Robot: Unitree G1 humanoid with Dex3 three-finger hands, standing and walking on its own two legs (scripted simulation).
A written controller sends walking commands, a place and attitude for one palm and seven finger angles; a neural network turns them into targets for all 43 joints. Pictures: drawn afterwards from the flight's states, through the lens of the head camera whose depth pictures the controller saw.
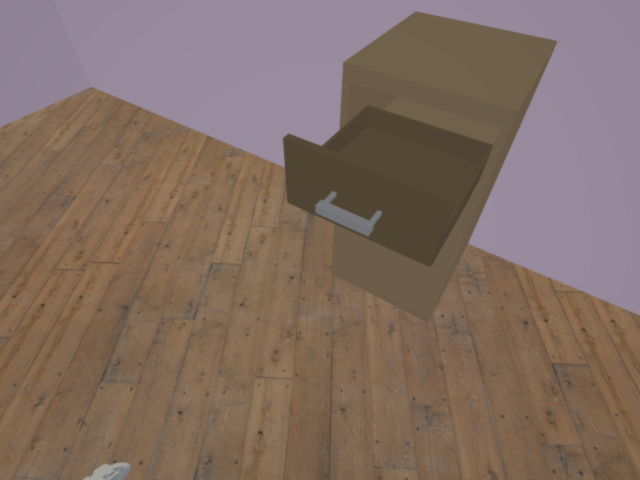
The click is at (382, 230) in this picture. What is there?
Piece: drawer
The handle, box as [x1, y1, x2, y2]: [315, 191, 381, 235]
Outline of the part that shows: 315,205 315,212 365,235 368,235 370,233 374,223 381,214 381,211 377,210 369,220 367,220 329,203 336,195 336,193 333,191 323,201 320,200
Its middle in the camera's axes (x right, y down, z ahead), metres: +0.06 -0.05 +0.78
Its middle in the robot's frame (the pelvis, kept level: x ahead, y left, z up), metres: +0.62 -0.02 -0.06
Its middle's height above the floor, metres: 0.71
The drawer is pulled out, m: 0.29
